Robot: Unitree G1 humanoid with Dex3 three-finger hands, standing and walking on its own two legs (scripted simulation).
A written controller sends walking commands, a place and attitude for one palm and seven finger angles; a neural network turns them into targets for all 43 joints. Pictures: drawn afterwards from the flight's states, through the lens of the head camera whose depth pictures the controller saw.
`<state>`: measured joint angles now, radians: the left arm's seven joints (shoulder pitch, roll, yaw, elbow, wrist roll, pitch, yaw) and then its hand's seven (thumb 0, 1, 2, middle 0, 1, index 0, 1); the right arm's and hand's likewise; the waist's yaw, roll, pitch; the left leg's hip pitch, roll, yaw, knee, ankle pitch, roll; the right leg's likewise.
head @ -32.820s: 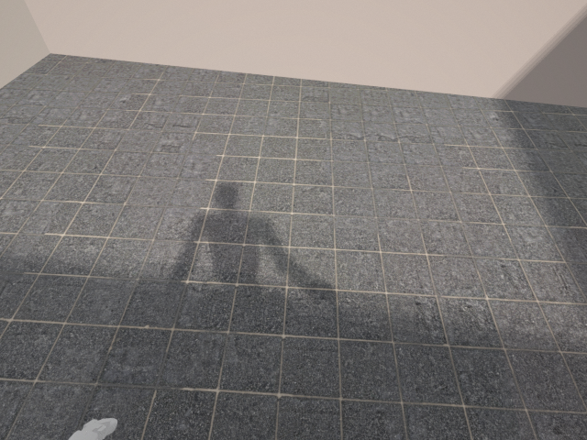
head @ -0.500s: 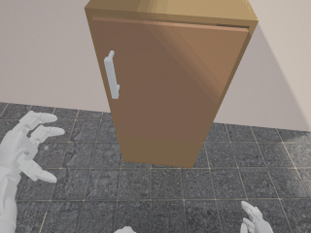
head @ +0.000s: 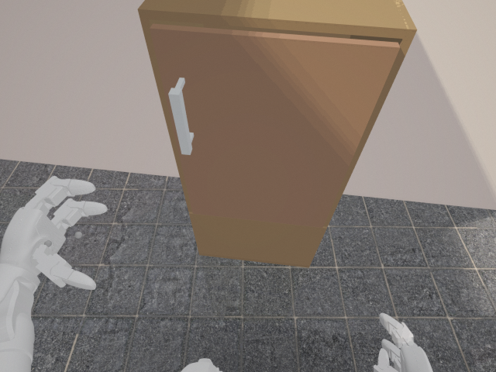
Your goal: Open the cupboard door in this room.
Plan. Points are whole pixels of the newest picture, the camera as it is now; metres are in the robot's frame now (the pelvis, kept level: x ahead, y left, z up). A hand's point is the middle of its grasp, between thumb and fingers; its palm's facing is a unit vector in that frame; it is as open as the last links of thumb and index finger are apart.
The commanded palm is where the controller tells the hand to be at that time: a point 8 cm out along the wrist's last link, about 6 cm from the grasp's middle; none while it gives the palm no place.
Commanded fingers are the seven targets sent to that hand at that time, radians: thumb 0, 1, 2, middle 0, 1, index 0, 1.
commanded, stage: move the hooked fingers beside the handle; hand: left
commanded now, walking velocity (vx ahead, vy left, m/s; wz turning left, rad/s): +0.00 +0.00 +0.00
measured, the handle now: (184, 118) +0.58 +0.17 +0.06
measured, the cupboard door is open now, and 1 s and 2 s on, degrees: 0 0 0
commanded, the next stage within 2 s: none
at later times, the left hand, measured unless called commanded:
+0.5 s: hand (114, 187) +0.38 +0.25 +0.07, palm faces -0.04 -1.00 -0.02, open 14.0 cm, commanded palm +0.36 +0.30 +0.07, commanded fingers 0.00 -0.50 0.30 -0.30 -1.20 -0.30 -1.20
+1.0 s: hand (126, 155) +0.46 +0.26 +0.07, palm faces -0.05 -1.00 +0.00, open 14.0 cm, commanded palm +0.44 +0.30 +0.07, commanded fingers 0.00 -0.50 0.30 -0.30 -1.20 -0.30 -1.20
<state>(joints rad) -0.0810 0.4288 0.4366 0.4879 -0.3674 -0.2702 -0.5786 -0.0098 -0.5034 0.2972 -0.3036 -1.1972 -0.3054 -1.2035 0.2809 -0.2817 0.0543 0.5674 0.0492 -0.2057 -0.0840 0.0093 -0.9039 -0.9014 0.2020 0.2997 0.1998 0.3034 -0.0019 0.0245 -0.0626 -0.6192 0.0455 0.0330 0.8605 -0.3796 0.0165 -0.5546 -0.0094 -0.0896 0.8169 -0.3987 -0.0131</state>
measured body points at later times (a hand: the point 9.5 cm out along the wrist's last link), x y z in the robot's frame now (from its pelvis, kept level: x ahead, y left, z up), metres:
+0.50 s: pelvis +0.00 +0.00 +0.00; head +0.07 +0.01 +0.44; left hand +0.38 +0.30 +0.08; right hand +0.10 -0.26 -0.10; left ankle +0.03 +0.11 -0.70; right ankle +0.01 -0.11 -0.70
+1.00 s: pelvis +0.00 +0.00 -0.02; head +0.11 +0.02 +0.42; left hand +0.45 +0.31 +0.07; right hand +0.05 -0.27 -0.12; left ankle +0.03 +0.11 -0.70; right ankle +0.01 -0.11 -0.70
